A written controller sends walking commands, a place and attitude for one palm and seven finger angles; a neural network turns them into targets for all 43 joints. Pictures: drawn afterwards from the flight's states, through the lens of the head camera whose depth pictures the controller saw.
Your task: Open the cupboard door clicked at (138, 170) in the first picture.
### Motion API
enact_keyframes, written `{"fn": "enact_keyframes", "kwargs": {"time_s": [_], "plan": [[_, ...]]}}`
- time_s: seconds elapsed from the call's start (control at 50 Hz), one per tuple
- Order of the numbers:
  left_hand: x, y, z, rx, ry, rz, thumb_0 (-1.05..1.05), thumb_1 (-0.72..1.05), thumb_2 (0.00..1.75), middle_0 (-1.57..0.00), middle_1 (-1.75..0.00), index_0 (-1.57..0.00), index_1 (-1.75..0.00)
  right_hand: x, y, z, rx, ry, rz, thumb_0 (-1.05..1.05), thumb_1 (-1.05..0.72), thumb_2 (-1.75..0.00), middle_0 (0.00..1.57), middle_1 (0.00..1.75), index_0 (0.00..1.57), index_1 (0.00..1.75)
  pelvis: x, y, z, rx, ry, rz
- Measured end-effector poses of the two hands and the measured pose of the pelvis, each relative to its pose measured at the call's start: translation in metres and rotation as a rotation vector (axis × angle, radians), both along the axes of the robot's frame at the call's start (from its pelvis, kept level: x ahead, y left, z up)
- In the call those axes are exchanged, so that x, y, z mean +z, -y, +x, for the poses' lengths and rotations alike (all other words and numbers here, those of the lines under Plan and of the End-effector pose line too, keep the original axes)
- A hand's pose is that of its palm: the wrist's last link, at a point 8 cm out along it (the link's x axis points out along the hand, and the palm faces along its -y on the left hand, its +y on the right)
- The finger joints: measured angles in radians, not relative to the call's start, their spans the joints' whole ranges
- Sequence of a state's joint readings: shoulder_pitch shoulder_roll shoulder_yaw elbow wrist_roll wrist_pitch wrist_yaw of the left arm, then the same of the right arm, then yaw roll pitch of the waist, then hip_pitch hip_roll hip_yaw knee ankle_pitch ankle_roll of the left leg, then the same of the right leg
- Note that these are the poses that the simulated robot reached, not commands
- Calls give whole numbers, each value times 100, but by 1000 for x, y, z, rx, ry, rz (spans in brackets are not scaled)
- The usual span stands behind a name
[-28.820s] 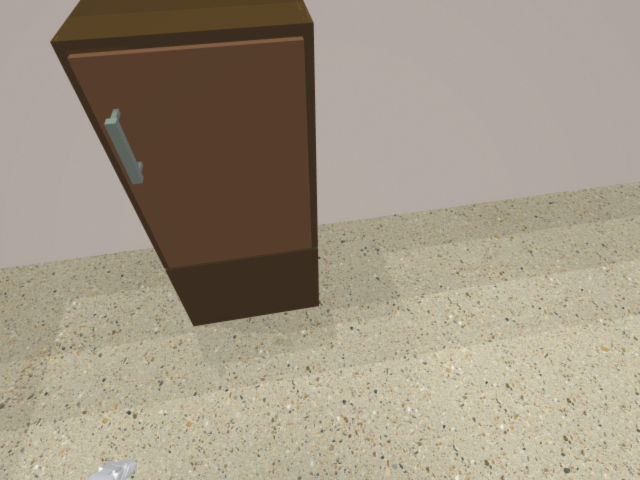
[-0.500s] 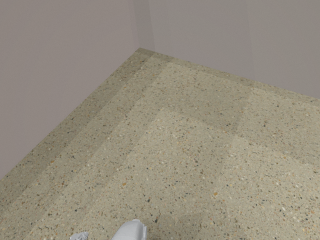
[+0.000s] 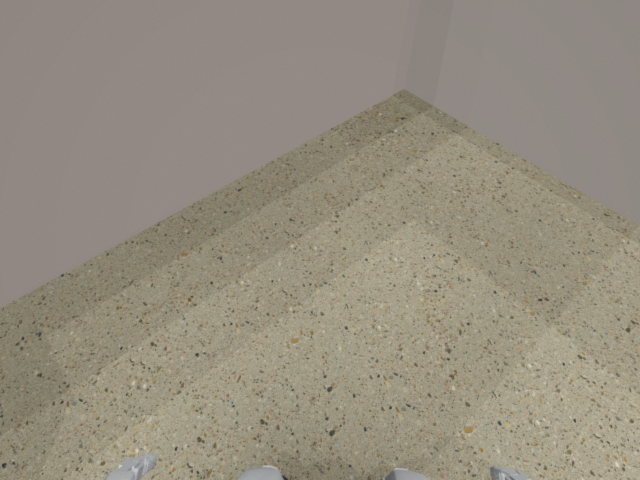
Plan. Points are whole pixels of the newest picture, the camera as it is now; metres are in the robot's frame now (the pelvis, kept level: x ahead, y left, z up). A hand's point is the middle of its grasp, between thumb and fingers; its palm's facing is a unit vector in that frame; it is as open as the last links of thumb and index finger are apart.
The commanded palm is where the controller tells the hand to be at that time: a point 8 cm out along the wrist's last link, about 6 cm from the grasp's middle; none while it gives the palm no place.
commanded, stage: turn to face it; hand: left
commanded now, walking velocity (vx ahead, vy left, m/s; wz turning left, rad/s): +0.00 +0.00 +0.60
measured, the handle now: out of the picture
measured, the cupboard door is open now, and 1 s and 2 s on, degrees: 45 45 45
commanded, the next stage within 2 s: none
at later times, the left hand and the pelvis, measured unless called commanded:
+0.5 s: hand out of the picture +0.00 +0.20 -0.18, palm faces +0.35 -0.91 -0.23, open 7.4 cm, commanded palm none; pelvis +0.01 -0.02 +0.00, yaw +19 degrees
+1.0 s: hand out of the picture -0.02 +0.14 -0.15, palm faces +0.58 -0.78 -0.24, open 7.4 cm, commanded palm none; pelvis +0.03 -0.06 +0.01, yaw +37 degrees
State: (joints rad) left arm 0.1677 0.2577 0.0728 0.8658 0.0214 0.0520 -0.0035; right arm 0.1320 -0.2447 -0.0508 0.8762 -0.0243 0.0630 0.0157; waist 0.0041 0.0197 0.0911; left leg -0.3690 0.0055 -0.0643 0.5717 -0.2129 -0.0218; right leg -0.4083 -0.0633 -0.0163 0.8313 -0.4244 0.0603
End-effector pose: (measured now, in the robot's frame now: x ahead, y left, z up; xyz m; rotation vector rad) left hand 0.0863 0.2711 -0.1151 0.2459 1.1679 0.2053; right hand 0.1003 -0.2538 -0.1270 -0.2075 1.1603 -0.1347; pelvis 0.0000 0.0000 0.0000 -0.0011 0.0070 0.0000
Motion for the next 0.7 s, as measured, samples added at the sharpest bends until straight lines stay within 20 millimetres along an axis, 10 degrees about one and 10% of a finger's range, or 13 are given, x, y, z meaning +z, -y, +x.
{"fn": "enact_keyframes", "kwargs": {"time_s": [0.22, 0.44, 0.7], "plan": [[7, 48, -52, 132, -44, -23, 1, 91, 90, -20, -29, -20, -30, 0, 24, 24, 86, -66, 25, 0, -90, -90, 20, 30, 20, 30, 10, 30, 6, 151, -6, 42], [-33, 35, -103, 324, -83, -106, 1, 91, 90, -20, -30, -20, -30, 7, -23, 85, 302, 8, -34, 0, -90, -90, 20, 30, 20, 30, -7, 15, 8, 305, -8, 22], [3, 27, -85, 416, 29, -9, 1, 91, 90, -20, -29, -19, -30, 1, -17, 94, 402, -56, -14, 0, -90, -90, 21, 30, 20, 30, 5, 40, 18, 439, -18, -4]]}}
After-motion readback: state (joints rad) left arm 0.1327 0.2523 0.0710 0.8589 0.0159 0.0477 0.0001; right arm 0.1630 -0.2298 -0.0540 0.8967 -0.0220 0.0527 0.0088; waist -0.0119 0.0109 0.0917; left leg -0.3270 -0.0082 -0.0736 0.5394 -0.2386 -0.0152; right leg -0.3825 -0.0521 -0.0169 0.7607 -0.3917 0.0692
